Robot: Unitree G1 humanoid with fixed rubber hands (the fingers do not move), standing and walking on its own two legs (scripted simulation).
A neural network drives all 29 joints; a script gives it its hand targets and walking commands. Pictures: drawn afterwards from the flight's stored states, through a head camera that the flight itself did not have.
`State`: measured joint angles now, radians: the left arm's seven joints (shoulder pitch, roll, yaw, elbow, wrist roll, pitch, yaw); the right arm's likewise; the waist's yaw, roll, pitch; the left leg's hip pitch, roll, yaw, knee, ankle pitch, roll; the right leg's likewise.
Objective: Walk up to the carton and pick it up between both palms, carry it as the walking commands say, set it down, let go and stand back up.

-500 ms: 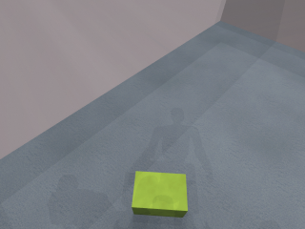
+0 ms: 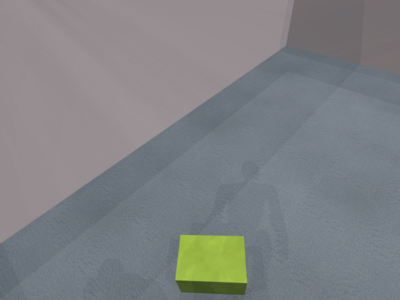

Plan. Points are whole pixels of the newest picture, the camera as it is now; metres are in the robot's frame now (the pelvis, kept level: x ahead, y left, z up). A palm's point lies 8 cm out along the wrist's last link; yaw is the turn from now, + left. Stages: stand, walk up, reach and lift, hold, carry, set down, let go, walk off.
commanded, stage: walk up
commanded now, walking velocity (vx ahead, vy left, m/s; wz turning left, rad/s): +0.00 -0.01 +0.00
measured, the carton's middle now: (212, 264) +0.43 +0.04 -0.68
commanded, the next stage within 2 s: stand in 0.26 s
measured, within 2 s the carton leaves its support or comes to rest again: neither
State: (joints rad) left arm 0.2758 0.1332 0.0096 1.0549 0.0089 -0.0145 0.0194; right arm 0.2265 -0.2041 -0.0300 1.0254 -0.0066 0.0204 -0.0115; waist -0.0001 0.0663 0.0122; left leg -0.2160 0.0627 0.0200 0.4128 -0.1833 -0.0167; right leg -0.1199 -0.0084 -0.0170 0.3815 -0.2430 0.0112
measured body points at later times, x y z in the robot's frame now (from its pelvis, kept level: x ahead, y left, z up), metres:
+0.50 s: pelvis +0.00 +0.00 -0.01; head +0.01 +0.00 +0.44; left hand +0.04 +0.25 -0.15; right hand +0.03 -0.25 -0.15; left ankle +0.03 +0.14 -0.74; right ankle -0.02 -0.13 -0.74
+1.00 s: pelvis -0.02 +0.02 -0.05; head +0.10 +0.02 +0.38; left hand +0.18 +0.24 -0.17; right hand +0.17 -0.23 -0.17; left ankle +0.03 +0.14 -0.74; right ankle -0.02 -0.13 -0.74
